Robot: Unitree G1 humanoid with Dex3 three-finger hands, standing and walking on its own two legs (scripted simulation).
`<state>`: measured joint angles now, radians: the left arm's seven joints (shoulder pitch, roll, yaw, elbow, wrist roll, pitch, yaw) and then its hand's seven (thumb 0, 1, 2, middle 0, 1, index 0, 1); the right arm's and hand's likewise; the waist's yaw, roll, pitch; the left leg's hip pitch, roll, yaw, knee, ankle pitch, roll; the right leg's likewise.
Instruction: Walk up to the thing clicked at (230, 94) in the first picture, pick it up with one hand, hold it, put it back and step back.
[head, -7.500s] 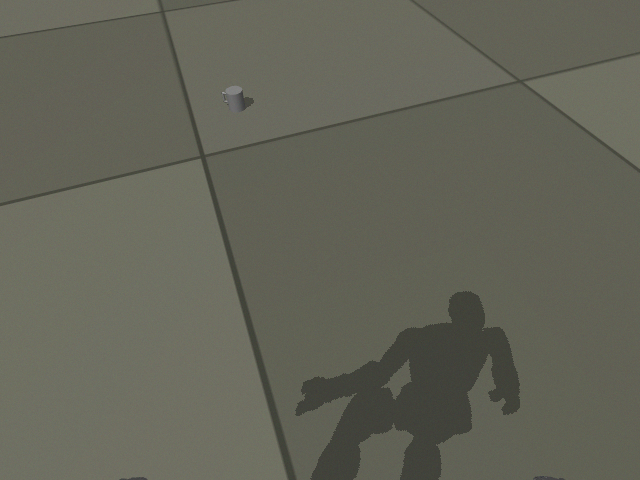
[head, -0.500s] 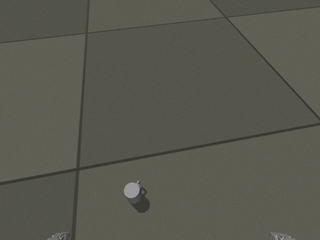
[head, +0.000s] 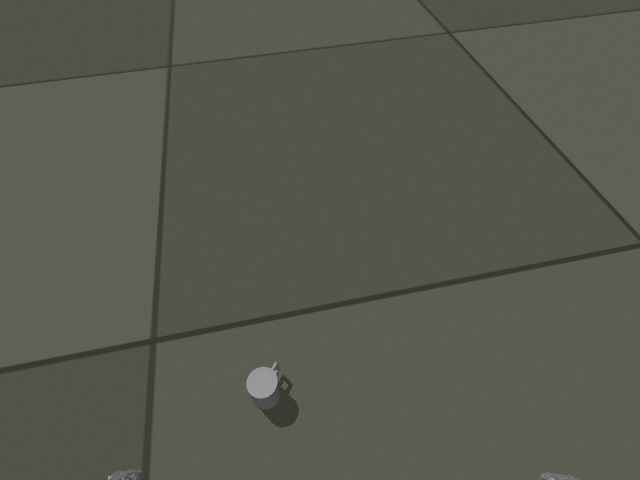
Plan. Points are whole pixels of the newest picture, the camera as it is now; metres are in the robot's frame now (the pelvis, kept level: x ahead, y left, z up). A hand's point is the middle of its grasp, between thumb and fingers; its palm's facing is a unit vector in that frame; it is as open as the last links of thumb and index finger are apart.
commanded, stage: walk up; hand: left
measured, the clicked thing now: (267, 383) +0.46 +0.20 -0.73
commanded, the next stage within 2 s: stand in 0.10 s
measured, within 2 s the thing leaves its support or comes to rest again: neither
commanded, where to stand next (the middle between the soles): +0.07 +0.02 m, yaw -2 degrees
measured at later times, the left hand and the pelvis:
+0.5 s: hand out of the picture +0.07 +0.24 -0.16, palm faces -0.02 -0.94 -0.33, open 7.3 cm; pelvis -0.01 -0.01 +0.00, yaw +0 degrees
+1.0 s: hand out of the picture +0.05 +0.25 -0.16, palm faces -0.01 -0.94 -0.34, open 7.3 cm; pelvis -0.02 -0.01 +0.00, yaw +1 degrees
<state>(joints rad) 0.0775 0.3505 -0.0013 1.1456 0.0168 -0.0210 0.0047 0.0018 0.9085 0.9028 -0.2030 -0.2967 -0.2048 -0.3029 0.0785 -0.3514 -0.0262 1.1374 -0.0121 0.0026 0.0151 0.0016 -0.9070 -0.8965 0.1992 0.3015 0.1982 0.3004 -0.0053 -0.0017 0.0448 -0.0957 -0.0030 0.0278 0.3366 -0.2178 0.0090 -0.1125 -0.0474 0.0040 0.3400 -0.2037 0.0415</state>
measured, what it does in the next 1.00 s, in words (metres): stands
